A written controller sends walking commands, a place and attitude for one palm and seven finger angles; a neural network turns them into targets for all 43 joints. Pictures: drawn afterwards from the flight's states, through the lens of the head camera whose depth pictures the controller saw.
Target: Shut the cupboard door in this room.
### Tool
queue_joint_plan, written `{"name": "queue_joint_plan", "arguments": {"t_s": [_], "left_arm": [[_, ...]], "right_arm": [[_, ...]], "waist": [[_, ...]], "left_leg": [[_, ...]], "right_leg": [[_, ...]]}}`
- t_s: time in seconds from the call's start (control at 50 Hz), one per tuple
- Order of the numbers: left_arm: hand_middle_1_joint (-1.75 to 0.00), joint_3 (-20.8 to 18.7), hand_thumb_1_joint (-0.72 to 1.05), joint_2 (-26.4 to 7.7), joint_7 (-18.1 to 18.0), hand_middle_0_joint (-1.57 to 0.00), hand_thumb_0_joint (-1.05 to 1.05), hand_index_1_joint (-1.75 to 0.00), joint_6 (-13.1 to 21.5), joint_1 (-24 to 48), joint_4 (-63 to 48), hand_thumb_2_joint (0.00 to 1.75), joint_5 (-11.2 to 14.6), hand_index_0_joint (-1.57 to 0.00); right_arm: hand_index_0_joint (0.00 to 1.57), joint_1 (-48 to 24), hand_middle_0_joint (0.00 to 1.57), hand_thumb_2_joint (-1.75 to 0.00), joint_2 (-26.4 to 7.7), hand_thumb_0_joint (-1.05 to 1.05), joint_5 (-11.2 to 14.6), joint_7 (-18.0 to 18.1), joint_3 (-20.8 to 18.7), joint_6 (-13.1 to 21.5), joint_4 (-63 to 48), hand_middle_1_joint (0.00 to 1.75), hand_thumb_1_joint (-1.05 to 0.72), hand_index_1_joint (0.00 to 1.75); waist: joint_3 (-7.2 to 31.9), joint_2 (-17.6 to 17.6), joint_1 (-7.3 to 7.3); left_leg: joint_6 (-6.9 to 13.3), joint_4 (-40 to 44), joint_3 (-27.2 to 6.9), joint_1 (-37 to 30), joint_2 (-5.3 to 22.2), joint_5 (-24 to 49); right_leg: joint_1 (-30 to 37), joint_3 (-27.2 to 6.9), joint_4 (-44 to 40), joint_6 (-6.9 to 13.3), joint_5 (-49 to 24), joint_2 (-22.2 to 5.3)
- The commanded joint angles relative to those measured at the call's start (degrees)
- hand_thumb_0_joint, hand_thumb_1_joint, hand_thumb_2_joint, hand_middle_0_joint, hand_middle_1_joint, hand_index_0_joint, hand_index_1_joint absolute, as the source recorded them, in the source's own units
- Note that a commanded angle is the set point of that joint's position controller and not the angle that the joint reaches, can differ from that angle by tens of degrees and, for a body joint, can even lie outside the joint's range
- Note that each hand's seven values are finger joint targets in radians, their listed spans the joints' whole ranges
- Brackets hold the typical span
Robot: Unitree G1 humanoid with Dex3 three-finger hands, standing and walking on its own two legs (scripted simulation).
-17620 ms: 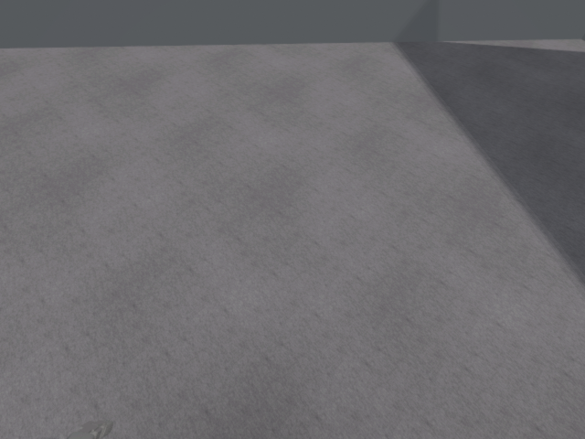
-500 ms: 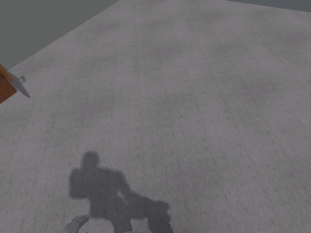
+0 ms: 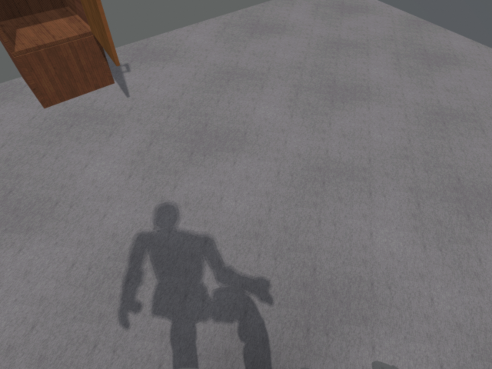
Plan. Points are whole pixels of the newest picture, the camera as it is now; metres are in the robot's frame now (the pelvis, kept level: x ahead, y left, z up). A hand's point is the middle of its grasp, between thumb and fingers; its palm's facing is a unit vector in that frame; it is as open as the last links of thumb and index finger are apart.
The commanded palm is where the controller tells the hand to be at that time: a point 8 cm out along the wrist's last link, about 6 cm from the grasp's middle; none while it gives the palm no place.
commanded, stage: turn or walk to find it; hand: left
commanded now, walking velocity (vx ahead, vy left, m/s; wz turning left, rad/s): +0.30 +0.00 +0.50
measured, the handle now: out of the picture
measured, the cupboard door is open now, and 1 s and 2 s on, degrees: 83 83 83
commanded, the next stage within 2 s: none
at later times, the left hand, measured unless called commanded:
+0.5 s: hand out of the picture +0.12 +0.17 -0.13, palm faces +0.25 -0.93 -0.26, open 7.4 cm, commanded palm none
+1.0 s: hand out of the picture +0.05 +0.16 -0.17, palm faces +0.53 -0.84 -0.14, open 7.4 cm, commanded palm none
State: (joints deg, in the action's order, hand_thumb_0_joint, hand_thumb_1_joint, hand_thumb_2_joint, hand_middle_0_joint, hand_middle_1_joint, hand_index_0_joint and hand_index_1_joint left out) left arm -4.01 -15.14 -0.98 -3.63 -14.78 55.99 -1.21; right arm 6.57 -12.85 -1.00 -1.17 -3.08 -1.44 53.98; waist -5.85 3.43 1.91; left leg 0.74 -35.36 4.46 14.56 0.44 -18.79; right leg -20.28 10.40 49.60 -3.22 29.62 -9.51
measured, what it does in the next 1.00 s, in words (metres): walks ahead, turning left: right foot, then left foot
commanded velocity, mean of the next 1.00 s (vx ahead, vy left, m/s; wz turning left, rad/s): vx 0.35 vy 0.00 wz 0.39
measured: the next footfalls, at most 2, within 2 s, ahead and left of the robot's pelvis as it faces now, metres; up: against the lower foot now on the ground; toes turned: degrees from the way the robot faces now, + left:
right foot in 0.38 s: +0.14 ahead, -0.13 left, +0.00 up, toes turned +5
left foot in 0.92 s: +0.27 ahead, +0.19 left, +0.00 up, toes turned +34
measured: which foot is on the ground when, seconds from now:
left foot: down 0.00-0.38, up 0.40-0.90, down 0.92-1.00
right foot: up 0.00-0.36, down 0.38-0.92, up 0.94-1.00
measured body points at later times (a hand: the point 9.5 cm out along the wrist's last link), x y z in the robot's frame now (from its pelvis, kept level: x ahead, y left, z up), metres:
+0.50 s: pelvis +0.07 -0.04 +0.01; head +0.08 -0.07 +0.46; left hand +0.10 +0.22 -0.11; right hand +0.12 -0.28 -0.16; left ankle +0.01 +0.10 -0.64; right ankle +0.10 -0.13 -0.72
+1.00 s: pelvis +0.22 +0.09 -0.01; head +0.26 +0.12 +0.44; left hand +0.02 +0.21 -0.16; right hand +0.45 -0.05 -0.14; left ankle +0.24 +0.17 -0.72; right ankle +0.15 -0.10 -0.64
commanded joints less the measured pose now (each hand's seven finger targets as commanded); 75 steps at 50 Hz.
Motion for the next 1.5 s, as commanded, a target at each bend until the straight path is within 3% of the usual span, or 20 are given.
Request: {"name": "queue_joint_plan", "arguments": {"t_s": [0.0, 0.22, 0.32, 0.34, 0.36, 0.38, 0.4, 0.46, 0.5, 0.8, 0.86, 0.88, 0.9, 0.92, 0.98, 1.06, 1.26, 1.4, 1.44, 1.48], "left_arm": [[-0.30, -0.79, 0.90, -4.07, 0.94, -0.20, 0.00, -0.30, 1.90, 6.82, -6.80, 0.90, 0.21, -0.20], [-0.30, -0.31, 0.90, -3.21, 2.77, -0.20, 0.00, -0.30, 4.08, 10.55, -8.70, 0.90, 0.02, -0.20], [-0.30, -0.65, 0.90, -3.01, 3.06, -0.20, 0.00, -0.30, 5.02, 0.58, -6.15, 0.90, -0.07, -0.20], [-0.30, -1.38, 0.90, -5.19, 2.61, -0.20, 0.00, -0.30, 5.60, -5.30, -4.36, 0.90, -0.23, -0.20], [-0.30, -2.49, 0.90, -11.10, 1.62, -0.20, 0.00, -0.30, 6.30, -11.34, -3.31, 0.90, -1.07, -0.20], [-0.30, -2.24, 0.90, -12.71, 1.06, -0.20, 0.00, -0.30, 5.84, -12.93, -3.53, 0.90, -0.16, -0.20], [-0.30, -2.46, 0.90, -12.51, 0.79, -0.20, 0.00, -0.30, 6.36, -9.95, -4.03, 0.90, 0.13, -0.20], [-0.30, -0.26, 0.90, -4.54, 0.64, -0.20, 0.00, -0.30, 7.44, -0.22, -4.60, 0.90, 0.05, -0.20], [-0.30, 0.41, 0.90, -2.29, 0.62, -0.20, 0.00, -0.30, 8.13, -2.04, -3.37, 0.90, 0.06, -0.20], [-0.30, 1.08, 0.90, -1.86, -0.31, -0.20, 0.00, -0.30, 8.45, -17.07, 7.03, 0.90, -0.54, -0.20], [-0.30, 1.08, 0.90, -4.20, -0.02, -0.20, 0.00, -0.30, 8.16, -14.20, 7.19, 0.90, 0.12, -0.20], [-0.30, 1.24, 0.90, -3.69, 0.40, -0.20, 0.00, -0.30, 8.24, -13.15, 6.00, 0.90, 0.55, -0.20], [-0.30, 1.33, 0.90, 0.57, 1.27, -0.20, 0.00, -0.30, 8.14, -14.36, 3.75, 0.90, 0.94, -0.20], [-0.30, 1.97, 0.90, 0.33, 0.74, -0.20, 0.00, -0.30, 8.07, -10.09, 1.63, 0.90, 0.73, -0.20], [-0.30, 1.39, 0.90, 1.58, 1.06, -0.20, 0.00, -0.30, 7.47, -3.36, 2.51, 0.90, 0.02, -0.20], [-0.30, 1.21, 0.90, 3.39, 1.27, -0.20, 0.00, -0.30, 5.29, -8.44, 4.64, 0.90, -0.57, -0.20], [-0.30, 0.75, 0.90, 1.31, 2.29, -0.20, 0.00, -0.30, 4.44, 11.23, -3.58, 0.90, -0.22, -0.20], [-0.30, 1.28, 0.90, 2.13, 2.63, -0.20, 0.00, -0.30, 5.47, 19.05, -7.44, 0.90, 0.22, -0.20], [-0.30, 1.01, 0.90, 1.14, 2.30, -0.20, 0.00, -0.30, 5.93, 11.58, -5.42, 0.90, 0.26, -0.20], [-0.30, -0.12, 0.90, -2.59, 1.77, -0.20, 0.00, -0.30, 6.96, -6.14, 0.05, 0.90, -0.27, -0.20]], "right_arm": [[0.20, 4.98, 0.20, -0.90, -11.84, 0.00, -0.49, 1.94, -2.46, 0.84, -2.22, 0.30, -0.90, 0.30], [0.20, 9.92, 0.20, -0.90, -11.13, 0.00, -0.44, 1.28, -2.94, 2.99, -1.67, 0.30, -0.90, 0.30], [0.20, 6.10, 0.20, -0.90, -10.34, 0.00, -0.45, 1.36, -3.07, 2.62, -1.86, 0.30, -0.90, 0.30], [0.20, 5.56, 0.20, -0.90, -8.44, 0.00, -0.20, 1.35, -2.84, 2.65, -2.09, 0.30, -0.90, 0.30], [0.20, 6.79, 0.20, -0.90, -3.77, 0.00, 0.46, 1.08, -1.79, 2.95, -3.05, 0.30, -0.90, 0.30], [0.20, 3.09, 0.20, -0.90, -3.74, 0.00, -0.11, 0.76, -1.85, 3.29, -5.42, 0.30, -0.90, 0.30], [0.20, 2.48, 0.20, -0.90, -5.89, 0.00, -0.48, 0.18, -2.45, 2.85, -5.05, 0.30, -0.90, 0.30], [0.20, 7.48, 0.20, -0.90, -3.53, 0.00, -0.98, -1.24, -2.69, 1.53, -0.49, 0.30, -0.90, 0.30], [0.20, 10.51, 0.20, -0.90, -1.98, 0.00, -0.88, -1.36, -2.24, 0.98, 1.25, 0.30, -0.90, 0.30], [0.20, -7.08, 0.20, -0.90, 0.97, 0.00, -0.44, -1.90, 0.53, 2.73, -2.51, 0.30, -0.90, 0.30], [0.20, 5.70, 0.20, -0.90, -2.00, 0.00, -0.88, -0.61, -0.44, 3.79, 0.75, 0.30, -0.90, 0.30], [0.20, 15.40, 0.20, -0.90, -6.44, 0.00, -1.14, 0.15, -1.61, 4.10, 2.99, 0.30, -0.90, 0.30], [0.20, 21.05, 0.20, -0.90, -13.76, 0.00, -1.10, 0.91, -3.55, 4.35, 4.90, 0.30, -0.90, 0.30], [0.20, 22.62, 0.20, -0.90, -15.99, 0.00, 0.34, 1.35, -3.88, 4.31, 5.90, 0.30, -0.90, 0.30], [0.20, 11.98, 0.20, -0.90, -7.81, 0.00, 0.21, 1.96, -1.94, 5.33, 3.62, 0.30, -0.90, 0.30], [0.20, 9.08, 0.20, -0.90, -3.07, 0.00, 0.43, 1.84, -0.50, 6.73, 4.19, 0.30, -0.90, 0.30], [0.20, 18.18, 0.20, -0.90, -3.44, 0.00, 0.30, 2.62, -1.13, 7.04, 6.46, 0.30, -0.90, 0.30], [0.20, 22.96, 0.20, -0.90, -4.18, 0.00, -0.36, 3.11, -0.85, 6.55, 9.21, 0.30, -0.90, 0.30], [0.20, 21.66, 0.20, -0.90, -5.38, 0.00, -0.14, 3.11, -0.93, 6.37, 9.63, 0.30, -0.90, 0.30], [0.20, 19.53, 0.20, -0.90, -5.87, 0.00, 0.49, 2.74, -1.07, 6.40, 9.53, 0.30, -0.90, 0.30]], "waist": [[4.78, -15.42, -4.03], [2.20, -12.12, -4.62], [4.55, -10.26, 0.68], [5.69, -4.78, 3.45], [9.03, 12.49, 5.94], [6.20, 14.52, 6.64], [3.10, 13.01, 4.73], [-1.33, 2.24, -2.28], [0.13, 5.09, -2.69], [-2.31, 4.65, 1.86], [6.39, 3.76, -5.04], [13.70, -1.34, -9.84], [18.35, -16.96, -10.11], [21.13, -15.91, -10.50], [6.08, -4.74, -5.36], [4.68, -8.82, -0.31], [-1.38, -6.96, -3.45], [-2.14, -7.92, -5.20], [1.75, -7.85, -1.80], [10.15, -4.21, 6.07]], "left_leg": [[9.03, 18.94, -21.06, -8.15, 16.39, 10.88], [9.90, 22.60, -23.86, -6.72, 12.75, -2.00], [6.90, 13.75, -22.28, 6.18, 7.87, -4.73], [4.75, 5.87, -20.21, 14.76, 4.35, -8.75], [1.02, -13.05, -10.56, 26.75, -2.91, -14.26], [0.36, -24.34, -8.18, 31.79, -2.50, -16.42], [0.63, -31.90, -10.43, 30.19, 0.71, -10.95], [-0.58, -37.45, -8.45, 24.75, 3.90, 3.85], [-1.84, -37.16, -6.53, 23.88, 3.40, 8.64], [1.04, -4.73, 3.20, 19.45, 4.00, 5.61], [3.78, 3.07, 7.53, -2.80, -1.97, 5.22], [5.56, 5.95, 1.55, -20.49, 2.33, 9.55], [11.54, 9.17, -24.43, -34.64, 19.80, 17.84], [14.77, 14.14, -30.97, -35.61, 24.98, 20.41], [11.18, 18.42, -19.82, -12.80, 20.08, 20.06], [8.72, 22.41, -9.60, -4.26, 13.10, 23.88], [8.81, 24.13, -9.80, -15.61, 13.23, 30.95], [8.15, 19.45, -7.96, -20.14, 14.23, 44.69], [7.27, 12.21, -6.21, -19.38, 13.60, 57.75], [4.12, -7.50, -3.47, -9.85, 9.97, 52.14]], "right_leg": [[-14.91, -8.18, 15.02, -1.11, -1.93, 1.76], [-12.04, -7.74, -1.59, -2.00, -7.81, 3.61], [11.50, -3.60, -18.98, -1.51, -13.13, 8.10], [22.87, -6.57, -24.64, -0.78, -12.68, 5.47], [33.60, -23.93, -33.69, 3.30, 3.13, -10.22], [28.33, -37.85, -40.96, 7.08, 11.16, -19.83], [18.61, -41.66, -44.58, 7.91, 20.73, -20.95], [7.84, -20.82, -42.45, 4.36, 5.62, -12.68], [10.37, -9.78, -41.01, 2.85, -8.29, -8.10], [24.45, 0.96, -34.61, 8.07, -42.14, -11.15], [20.11, 6.34, -14.38, 5.86, -58.41, -9.18], [9.34, 7.11, 0.77, 3.41, -48.74, -6.68], [-10.92, 5.04, 19.41, 0.28, -5.38, 2.82], [-16.99, -3.00, 26.25, 1.18, 4.42, 3.45], [-16.81, -8.52, 26.13, 1.32, -6.47, -1.71], [-10.12, -7.50, 19.23, -0.08, -14.05, -1.09], [-22.74, -7.37, 5.38, -0.39, -22.57, 0.54], [-14.69, -5.05, -10.56, 3.76, -17.89, 4.42], [-3.44, -2.90, -14.40, 5.50, -16.65, 7.75], [20.22, -4.33, -20.56, 7.20, -24.03, 6.96]]}}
